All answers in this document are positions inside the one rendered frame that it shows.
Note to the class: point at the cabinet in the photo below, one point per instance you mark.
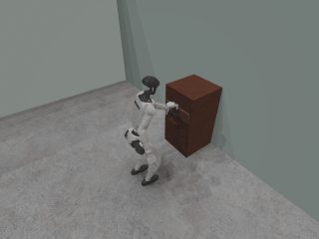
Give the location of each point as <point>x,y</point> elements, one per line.
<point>200,99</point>

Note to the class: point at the left robot upper arm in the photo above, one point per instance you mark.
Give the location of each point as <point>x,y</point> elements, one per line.
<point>140,93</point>

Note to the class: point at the robot right forearm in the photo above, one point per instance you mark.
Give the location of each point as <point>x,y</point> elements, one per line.
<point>145,143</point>

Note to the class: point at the humanoid robot head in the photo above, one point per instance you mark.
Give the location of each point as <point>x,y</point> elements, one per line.
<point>151,82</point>

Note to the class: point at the drawer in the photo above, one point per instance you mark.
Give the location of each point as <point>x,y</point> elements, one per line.
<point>183,115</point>

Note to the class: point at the right robot upper arm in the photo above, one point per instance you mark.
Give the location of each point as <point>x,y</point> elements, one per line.
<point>149,113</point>

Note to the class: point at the humanoid robot torso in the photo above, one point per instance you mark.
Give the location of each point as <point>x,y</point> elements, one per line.
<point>137,116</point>

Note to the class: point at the robot left hand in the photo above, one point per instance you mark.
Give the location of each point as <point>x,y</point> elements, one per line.
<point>171,105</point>

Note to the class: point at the handle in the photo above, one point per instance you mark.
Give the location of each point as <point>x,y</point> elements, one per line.
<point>173,122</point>
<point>172,113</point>

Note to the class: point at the robot right hand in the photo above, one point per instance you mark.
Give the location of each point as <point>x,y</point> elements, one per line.
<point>150,160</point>

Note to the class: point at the robot left forearm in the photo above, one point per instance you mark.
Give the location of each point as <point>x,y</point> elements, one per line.
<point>161,106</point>

